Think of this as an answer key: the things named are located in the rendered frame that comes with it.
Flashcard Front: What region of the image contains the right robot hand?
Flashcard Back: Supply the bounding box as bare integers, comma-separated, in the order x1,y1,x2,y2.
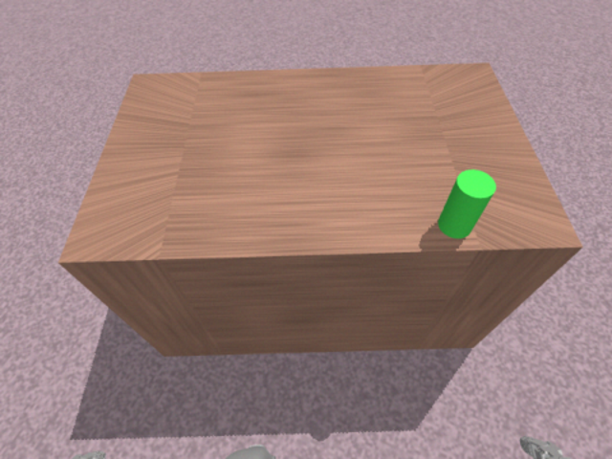
520,437,571,459

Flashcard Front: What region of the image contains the can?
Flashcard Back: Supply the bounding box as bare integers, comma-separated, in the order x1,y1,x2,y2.
438,169,496,239

